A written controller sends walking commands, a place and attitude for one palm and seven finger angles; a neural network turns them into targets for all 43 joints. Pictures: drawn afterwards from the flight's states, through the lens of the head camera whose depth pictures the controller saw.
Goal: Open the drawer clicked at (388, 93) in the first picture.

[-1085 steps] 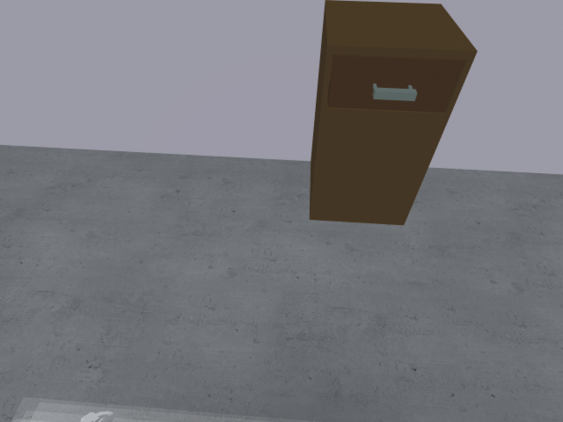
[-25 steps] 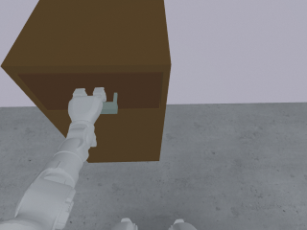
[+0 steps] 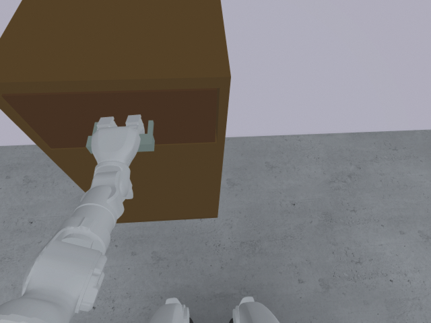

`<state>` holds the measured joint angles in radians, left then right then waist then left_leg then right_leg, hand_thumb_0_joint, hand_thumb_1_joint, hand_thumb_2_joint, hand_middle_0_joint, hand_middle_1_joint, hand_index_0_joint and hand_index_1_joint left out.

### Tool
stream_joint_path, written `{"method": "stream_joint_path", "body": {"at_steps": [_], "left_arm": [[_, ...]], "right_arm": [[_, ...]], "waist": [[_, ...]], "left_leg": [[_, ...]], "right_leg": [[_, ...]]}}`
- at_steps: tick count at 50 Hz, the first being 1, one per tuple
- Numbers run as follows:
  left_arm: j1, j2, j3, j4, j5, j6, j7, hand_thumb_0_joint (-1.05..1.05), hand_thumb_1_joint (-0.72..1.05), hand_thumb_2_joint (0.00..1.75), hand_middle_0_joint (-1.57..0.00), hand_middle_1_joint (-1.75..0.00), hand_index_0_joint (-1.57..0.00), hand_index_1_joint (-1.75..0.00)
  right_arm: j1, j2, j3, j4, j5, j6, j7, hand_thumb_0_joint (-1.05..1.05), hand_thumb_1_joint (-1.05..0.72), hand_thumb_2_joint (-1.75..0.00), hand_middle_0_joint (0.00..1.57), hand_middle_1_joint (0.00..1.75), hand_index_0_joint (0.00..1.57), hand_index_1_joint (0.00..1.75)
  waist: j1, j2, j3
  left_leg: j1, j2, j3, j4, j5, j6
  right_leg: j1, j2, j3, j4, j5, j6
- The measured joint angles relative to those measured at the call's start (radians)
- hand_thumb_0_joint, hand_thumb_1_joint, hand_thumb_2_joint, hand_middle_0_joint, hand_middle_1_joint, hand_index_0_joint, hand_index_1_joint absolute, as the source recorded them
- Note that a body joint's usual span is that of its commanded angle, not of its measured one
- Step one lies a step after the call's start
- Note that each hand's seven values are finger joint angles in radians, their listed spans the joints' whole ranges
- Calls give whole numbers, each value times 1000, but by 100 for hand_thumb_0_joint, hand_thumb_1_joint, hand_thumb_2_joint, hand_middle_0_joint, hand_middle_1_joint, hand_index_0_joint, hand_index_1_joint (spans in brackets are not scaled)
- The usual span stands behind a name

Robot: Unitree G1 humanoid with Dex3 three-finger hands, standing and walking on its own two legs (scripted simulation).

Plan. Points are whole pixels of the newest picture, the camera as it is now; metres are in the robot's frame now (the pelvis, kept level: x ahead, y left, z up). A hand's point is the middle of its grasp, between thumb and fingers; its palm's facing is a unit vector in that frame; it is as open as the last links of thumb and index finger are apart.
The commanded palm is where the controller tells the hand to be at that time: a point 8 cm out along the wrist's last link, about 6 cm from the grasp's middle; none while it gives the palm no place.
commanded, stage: lower the fingers behind the handle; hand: left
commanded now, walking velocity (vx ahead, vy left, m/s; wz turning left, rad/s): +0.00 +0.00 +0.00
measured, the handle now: (122, 134) +0.50 +0.18 +0.00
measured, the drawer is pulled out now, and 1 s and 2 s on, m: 0.00 0.00 0.08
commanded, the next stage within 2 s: close the thumb around the handle in 0.24 s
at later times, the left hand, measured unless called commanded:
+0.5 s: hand (120, 161) +0.44 +0.18 -0.02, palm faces -0.03 -0.04 -1.00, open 13.2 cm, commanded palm +0.43 +0.18 +0.03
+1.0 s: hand (119, 160) +0.45 +0.19 -0.02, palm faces -0.03 -0.03 -1.00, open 6.0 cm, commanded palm +0.42 +0.18 +0.03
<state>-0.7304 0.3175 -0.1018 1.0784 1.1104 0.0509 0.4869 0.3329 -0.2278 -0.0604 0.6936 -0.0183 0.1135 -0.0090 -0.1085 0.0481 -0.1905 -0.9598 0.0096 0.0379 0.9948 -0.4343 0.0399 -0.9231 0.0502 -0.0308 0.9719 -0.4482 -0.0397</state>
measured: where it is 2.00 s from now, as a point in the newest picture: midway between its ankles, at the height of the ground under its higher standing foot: outside the picture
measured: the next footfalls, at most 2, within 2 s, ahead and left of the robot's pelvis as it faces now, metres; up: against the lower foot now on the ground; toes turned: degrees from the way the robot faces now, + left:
none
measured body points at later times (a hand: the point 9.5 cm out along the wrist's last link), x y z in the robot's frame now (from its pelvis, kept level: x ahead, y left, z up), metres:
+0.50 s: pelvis +0.00 +0.00 +0.00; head +0.10 +0.00 +0.44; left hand +0.44 +0.18 +0.03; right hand +0.05 -0.26 -0.13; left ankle +0.01 +0.10 -0.67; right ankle +0.00 -0.10 -0.67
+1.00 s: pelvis +0.00 +0.01 +0.00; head +0.10 +0.01 +0.44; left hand +0.44 +0.19 +0.03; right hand +0.04 -0.26 -0.13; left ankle +0.01 +0.10 -0.67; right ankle +0.00 -0.10 -0.67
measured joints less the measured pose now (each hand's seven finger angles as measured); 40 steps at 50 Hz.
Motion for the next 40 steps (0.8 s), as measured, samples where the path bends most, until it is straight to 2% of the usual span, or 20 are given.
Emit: {"method": "stream_joint_path", "body": {"at_steps": [12, 23, 30, 40], "left_arm": [[42, 2, 17, -29, 3, -17, 19, 0, -49, 30, -30, -120, -32, -120], [52, -8, 2, -36, 4, -24, 20, 0, -44, 32, -30, -121, -33, -120], [40, -8, 0, -29, 10, -14, 28, 0, -19, 43, -32, -124, -34, -123], [48, -7, -1, -43, 3, -12, 11, 0, 32, 65, -35, -129, -38, -128]], "right_arm": [[-10, 0, -4, 3, 1, 4, 4, 1, -91, -90, 20, 30, 20, 30], [-26, 2, -5, -3, 0, 6, 7, 1, -91, -90, 20, 30, 20, 30], [-35, 4, -1, -6, -1, 8, 7, 1, -91, -90, 20, 30, 20, 30], [-21, 6, -2, -7, -1, 17, 8, 1, -91, -90, 20, 30, 20, 30]], "waist": [[8, -2, -2], [18, -2, -6], [16, -3, -5], [18, -2, -5]], "left_leg": [[17, 3, 2, -9, 0, 0], [27, -2, -2, -12, -2, 3], [17, -3, -3, -2, -6, 6], [26, -2, 2, -6, -7, 9]], "right_leg": [[17, 3, 3, -12, 3, 1], [31, 0, 0, -18, 1, 4], [23, -2, -1, -10, -3, 6], [31, -1, 5, -17, 0, 9]]}}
